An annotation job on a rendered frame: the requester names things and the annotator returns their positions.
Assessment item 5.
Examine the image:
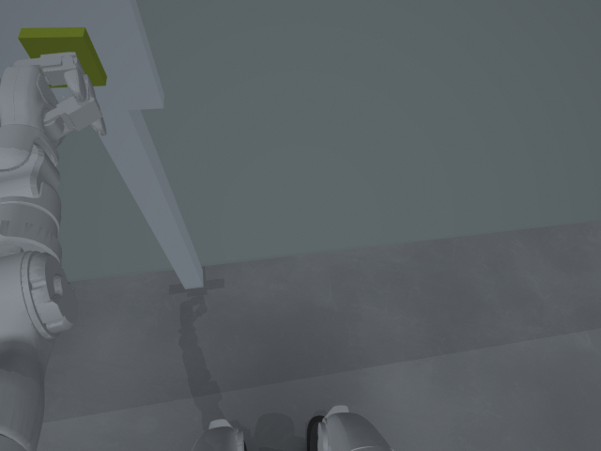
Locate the button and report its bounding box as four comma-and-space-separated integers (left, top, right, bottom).
18, 27, 107, 88

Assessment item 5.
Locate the robot left upper arm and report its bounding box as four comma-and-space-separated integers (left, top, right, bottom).
0, 251, 78, 451

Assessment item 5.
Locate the robot left hand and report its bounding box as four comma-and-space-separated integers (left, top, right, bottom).
0, 52, 106, 148

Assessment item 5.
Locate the panel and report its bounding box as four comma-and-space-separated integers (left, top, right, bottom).
0, 0, 204, 289

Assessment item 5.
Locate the left robot thigh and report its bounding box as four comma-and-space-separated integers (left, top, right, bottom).
192, 427, 244, 451

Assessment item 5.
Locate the robot right shin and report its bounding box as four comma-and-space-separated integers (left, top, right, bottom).
317, 405, 349, 451

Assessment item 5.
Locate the left robot forearm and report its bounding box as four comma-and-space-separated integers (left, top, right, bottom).
0, 124, 62, 264

